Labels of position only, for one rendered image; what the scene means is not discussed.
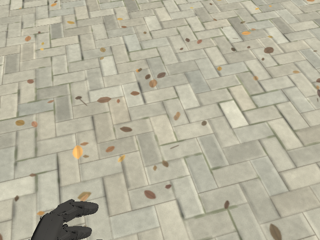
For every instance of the robot left hand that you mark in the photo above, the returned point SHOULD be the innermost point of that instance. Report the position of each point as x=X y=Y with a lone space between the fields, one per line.
x=50 y=226

